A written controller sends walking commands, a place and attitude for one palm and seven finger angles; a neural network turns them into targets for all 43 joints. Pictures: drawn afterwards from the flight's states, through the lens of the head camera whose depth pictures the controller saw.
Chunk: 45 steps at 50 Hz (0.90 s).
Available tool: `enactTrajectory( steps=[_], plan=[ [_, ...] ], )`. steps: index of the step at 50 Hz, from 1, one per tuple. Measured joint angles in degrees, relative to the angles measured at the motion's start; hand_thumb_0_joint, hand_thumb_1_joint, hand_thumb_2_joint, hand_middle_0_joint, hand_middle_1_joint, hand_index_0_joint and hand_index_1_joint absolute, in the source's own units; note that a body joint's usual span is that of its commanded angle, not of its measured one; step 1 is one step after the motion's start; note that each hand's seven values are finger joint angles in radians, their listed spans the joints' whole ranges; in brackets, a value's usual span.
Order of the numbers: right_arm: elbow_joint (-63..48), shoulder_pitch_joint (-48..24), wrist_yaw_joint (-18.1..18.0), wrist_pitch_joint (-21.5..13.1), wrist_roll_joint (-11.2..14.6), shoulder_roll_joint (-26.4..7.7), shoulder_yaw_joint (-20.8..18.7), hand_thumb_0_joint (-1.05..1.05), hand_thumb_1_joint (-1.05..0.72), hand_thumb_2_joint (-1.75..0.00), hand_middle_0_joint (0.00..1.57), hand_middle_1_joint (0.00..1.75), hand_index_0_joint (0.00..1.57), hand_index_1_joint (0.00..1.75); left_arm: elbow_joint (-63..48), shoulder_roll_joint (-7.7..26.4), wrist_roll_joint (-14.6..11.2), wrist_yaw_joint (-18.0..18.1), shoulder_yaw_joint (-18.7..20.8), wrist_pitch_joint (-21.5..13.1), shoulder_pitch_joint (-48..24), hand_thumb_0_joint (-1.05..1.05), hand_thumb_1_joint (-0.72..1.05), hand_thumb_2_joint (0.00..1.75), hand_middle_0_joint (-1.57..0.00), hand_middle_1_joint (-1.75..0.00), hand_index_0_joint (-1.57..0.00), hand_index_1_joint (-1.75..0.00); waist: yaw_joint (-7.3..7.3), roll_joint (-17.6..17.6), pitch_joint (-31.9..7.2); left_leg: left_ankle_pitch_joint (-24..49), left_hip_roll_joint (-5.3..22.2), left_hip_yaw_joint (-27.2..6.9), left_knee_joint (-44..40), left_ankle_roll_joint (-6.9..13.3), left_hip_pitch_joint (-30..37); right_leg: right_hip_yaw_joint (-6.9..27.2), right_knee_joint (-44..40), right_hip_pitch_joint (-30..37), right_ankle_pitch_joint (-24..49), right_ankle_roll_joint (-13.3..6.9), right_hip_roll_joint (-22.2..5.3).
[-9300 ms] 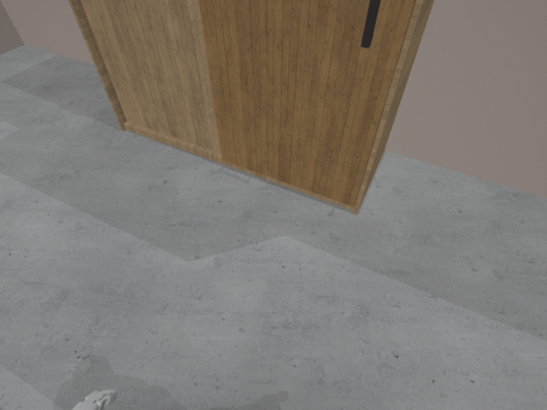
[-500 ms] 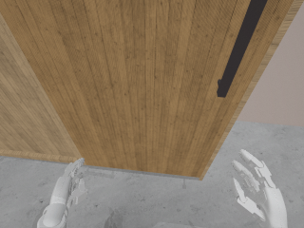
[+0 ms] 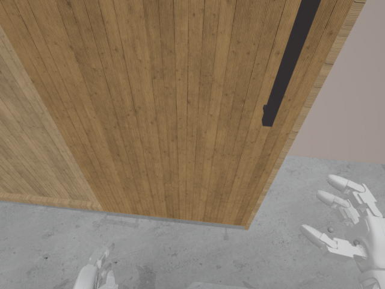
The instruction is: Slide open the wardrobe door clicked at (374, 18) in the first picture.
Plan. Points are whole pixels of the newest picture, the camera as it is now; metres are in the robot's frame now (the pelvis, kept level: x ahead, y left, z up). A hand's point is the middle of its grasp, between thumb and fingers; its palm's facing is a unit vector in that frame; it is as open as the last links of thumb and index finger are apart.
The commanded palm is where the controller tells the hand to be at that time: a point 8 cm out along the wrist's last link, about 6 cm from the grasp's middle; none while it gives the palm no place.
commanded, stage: raise the hand with hooked fingers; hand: right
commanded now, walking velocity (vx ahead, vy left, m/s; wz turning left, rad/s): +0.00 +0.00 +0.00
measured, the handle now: (285, 61) +0.53 -0.16 +0.23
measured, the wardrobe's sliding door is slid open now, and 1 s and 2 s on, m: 0.00 0.00 0.00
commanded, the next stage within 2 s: move the hooked fingers beside the handle in 1.26 s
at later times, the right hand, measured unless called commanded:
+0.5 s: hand (377, 188) +0.26 -0.27 +0.17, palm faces +0.13 +0.99 -0.06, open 13.7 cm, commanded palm +0.23 -0.31 +0.17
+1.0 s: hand out of the picture +0.29 -0.27 +0.21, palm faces +0.11 +0.99 -0.06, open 14.0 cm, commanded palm +0.25 -0.32 +0.21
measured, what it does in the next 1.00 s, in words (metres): stands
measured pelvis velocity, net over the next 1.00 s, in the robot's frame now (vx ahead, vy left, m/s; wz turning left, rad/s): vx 0.02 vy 0.01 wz -0.01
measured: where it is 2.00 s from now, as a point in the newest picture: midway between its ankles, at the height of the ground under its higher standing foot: outside the picture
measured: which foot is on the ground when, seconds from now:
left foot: down 0.00-1.00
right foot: down 0.00-1.00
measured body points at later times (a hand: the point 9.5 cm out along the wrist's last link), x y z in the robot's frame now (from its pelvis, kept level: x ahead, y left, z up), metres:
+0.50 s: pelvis +0.02 +0.00 +0.02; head +0.00 +0.01 +0.47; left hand +0.23 +0.21 -0.03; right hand +0.25 -0.32 +0.17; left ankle +0.01 +0.11 -0.70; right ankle +0.02 -0.11 -0.70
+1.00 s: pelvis +0.02 +0.01 +0.03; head -0.01 +0.03 +0.48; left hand +0.21 +0.23 -0.04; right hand +0.28 -0.33 +0.21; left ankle +0.01 +0.11 -0.70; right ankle +0.02 -0.11 -0.70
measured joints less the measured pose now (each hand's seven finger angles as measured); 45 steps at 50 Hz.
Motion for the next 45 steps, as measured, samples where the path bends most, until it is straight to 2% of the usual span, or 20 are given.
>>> enactTrajectory(
  steps=[4, 9, 16, 23, 27, 40, 45],
  plan=[
    [-0.1, -1.1, 1.2, 0.3, 0.1, -0.3, -0.4, 0.01, -0.03, -0.52, 0.26, 0.86, 0.26, 0.86, 1.0, 2.2, -0.3, 0.3, 0.9, -1.1, 0.2, 0.02, 0.90, 0.90, -0.20, -0.30, -0.21, -0.30, -0.68, 0.0, 0.5, 0.4, 0.3, 0.0, -1.7, -0.3, 2.0, 0.0, -1.5, 1.9, 0.3, -0.3, 0.3],
    [0.8, -3.9, 3.0, 3.2, 0.5, -1.5, -1.3, 0.00, 0.09, -0.47, 0.27, 0.94, 0.27, 0.94, 1.3, 3.5, -0.7, 1.3, 1.5, -2.1, -1.3, 0.02, 0.90, 0.90, -0.20, -0.30, -0.20, -0.30, -1.36, 0.4, 1.0, 1.0, 0.5, 0.0, -4.1, -0.5, 5.1, 0.0, -4.0, 4.9, 1.0, -0.5, 0.6],
    [1.8, -9.3, 4.8, 7.5, 1.4, -3.5, -4.4, 0.00, 0.26, -0.40, 0.28, 1.04, 0.28, 1.04, 0.1, 3.1, -1.0, 1.7, 0.8, -2.8, -3.9, 0.02, 0.90, 0.90, -0.20, -0.30, -0.20, -0.30, -2.53, 0.6, 1.4, 2.1, 0.5, 0.2, -7.8, -0.4, 9.6, 0.2, -7.5, 9.3, 2.1, -0.4, 0.7],
    [4.2, -14.8, 7.3, 13.7, 1.9, -5.5, -7.0, 0.00, 0.41, -0.34, 0.29, 1.14, 0.29, 1.14, -0.5, 2.0, -1.3, 2.2, -1.0, -2.1, -5.8, 0.01, 0.90, 0.90, -0.20, -0.30, -0.20, -0.30, -3.63, 0.1, 2.0, 3.3, 0.5, 0.5, -11.2, -0.3, 13.2, 0.5, -10.7, 12.7, 3.3, -0.3, 0.8],
    [5.1, -17.5, 8.3, 15.9, 1.9, -6.5, -8.3, 0.00, 0.46, -0.32, 0.29, 1.17, 0.30, 1.17, -0.2, 1.6, -1.5, 2.3, -1.8, -1.5, -6.0, 0.01, 0.90, 0.90, -0.20, -0.30, -0.21, -0.30, -4.02, -0.2, 2.4, 3.9, 0.4, 0.7, -12.8, -0.2, 14.8, 0.7, -12.3, 14.2, 3.9, -0.2, 0.8],
    [9.9, -26.5, 10.8, 21.4, 1.5, -10.6, -12.2, -0.01, 0.50, -0.30, 0.30, 1.20, 0.30, 1.20, 1.3, 2.4, -2.4, 2.5, -2.0, 0.7, -5.2, 0.01, 0.90, 0.90, -0.20, -0.30, -0.21, -0.30, -3.62, -1.1, 3.0, 5.7, 0.3, 0.6, -16.5, 0.1, 17.8, 0.6, -16.5, 17.5, 6.0, 0.1, 0.7],
    [11.7, -27.3, 11.7, 22.7, 2.0, -11.2, -12.5, -0.01, 0.50, -0.30, 0.30, 1.20, 0.30, 1.20, 0.9, 3.1, -2.8, 2.0, -1.5, 1.4, -4.8, 0.02, 0.90, 0.90, -0.20, -0.30, -0.20, -0.30, -3.17, -1.3, 2.6, 6.0, 0.3, 0.3, -16.8, 0.1, 17.5, 0.3, -17.4, 17.6, 6.5, 0.1, 0.7]
  ],
)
